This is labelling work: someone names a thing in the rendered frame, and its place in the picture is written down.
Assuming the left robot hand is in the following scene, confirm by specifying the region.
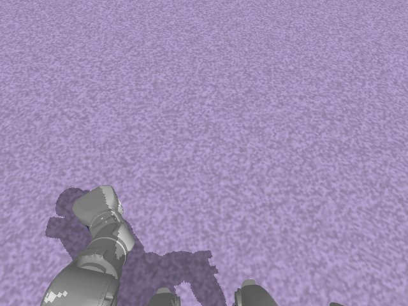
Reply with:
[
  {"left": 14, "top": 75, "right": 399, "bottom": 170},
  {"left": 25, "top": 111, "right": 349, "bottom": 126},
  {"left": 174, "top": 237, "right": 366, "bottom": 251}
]
[{"left": 72, "top": 185, "right": 124, "bottom": 226}]

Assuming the left robot arm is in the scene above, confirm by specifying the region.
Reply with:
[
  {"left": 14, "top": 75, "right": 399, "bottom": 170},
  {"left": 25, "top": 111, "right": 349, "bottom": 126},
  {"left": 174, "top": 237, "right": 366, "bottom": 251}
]
[{"left": 40, "top": 209, "right": 135, "bottom": 306}]

